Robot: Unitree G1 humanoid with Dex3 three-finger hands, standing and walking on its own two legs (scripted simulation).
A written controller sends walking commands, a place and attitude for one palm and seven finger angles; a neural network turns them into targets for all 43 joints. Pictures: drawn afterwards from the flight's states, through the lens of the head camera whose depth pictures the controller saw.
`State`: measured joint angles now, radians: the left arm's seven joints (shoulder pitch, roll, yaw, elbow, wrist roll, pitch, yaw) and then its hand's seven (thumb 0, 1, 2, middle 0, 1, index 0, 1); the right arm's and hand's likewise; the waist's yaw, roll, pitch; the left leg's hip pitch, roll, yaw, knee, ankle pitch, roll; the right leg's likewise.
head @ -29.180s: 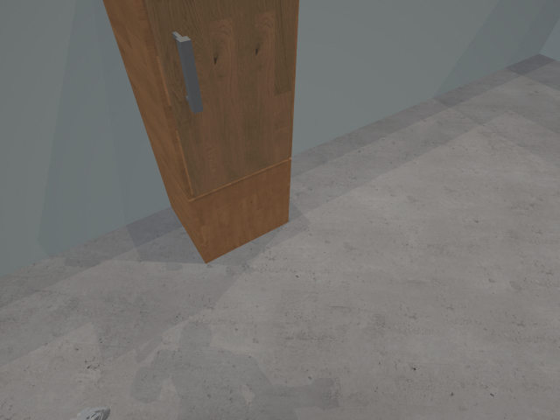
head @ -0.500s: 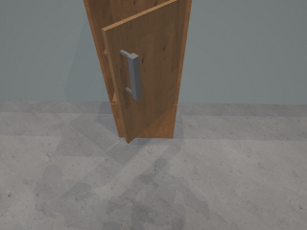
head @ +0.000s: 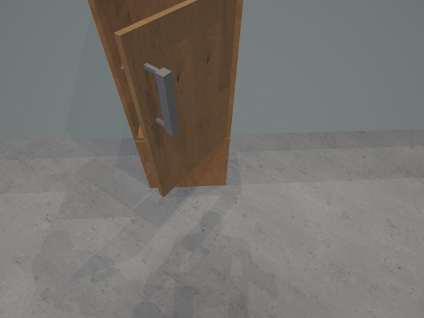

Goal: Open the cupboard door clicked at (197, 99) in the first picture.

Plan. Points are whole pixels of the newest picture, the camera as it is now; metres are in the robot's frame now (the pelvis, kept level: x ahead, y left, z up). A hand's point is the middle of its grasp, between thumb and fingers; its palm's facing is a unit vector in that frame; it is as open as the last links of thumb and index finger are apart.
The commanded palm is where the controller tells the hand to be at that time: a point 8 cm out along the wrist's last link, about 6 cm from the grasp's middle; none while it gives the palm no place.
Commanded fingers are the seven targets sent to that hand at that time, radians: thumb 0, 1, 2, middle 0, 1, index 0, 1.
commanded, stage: walk to a spot facing it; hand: left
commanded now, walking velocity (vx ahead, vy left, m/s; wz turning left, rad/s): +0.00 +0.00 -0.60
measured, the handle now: (161, 101) +0.56 +0.17 +0.08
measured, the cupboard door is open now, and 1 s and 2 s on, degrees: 49 49 49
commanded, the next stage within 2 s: none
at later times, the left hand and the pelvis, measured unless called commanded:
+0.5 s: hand out of the picture +0.07 +0.18 -0.17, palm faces -0.18 -0.95 -0.25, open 7.4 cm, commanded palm none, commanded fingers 0.00 0.90 0.90 -0.20 -0.30 -0.20 -0.30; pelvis -0.01 -0.01 +0.00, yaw -15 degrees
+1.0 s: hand (165, 300) +0.18 +0.12 -0.18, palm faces -0.52 -0.81 -0.28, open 7.4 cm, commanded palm none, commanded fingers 0.00 0.90 0.90 -0.20 -0.30 -0.20 -0.30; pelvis -0.01 -0.02 -0.01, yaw -33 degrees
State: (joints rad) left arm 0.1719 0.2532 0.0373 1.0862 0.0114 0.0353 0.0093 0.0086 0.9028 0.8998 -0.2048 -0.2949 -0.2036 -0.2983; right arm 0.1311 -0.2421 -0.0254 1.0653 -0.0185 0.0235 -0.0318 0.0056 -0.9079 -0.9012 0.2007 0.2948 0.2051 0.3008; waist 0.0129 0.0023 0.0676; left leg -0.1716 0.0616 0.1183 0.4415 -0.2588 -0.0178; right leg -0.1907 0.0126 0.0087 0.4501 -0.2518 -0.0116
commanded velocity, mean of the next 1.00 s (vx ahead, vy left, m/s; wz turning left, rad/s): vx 0.00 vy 0.00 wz -0.60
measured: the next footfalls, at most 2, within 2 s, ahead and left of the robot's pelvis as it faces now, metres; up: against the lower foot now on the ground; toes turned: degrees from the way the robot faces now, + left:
left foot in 0.58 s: +0.07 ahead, +0.13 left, +0.00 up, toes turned -19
right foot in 0.86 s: -0.02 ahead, -0.16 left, +0.00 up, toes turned -29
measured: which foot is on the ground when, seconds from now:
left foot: down 0.00-0.18, up 0.20-0.56, down 0.58-0.84, up 0.86-1.00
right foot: down 0.00-0.56, up 0.58-0.84, down 0.86-1.00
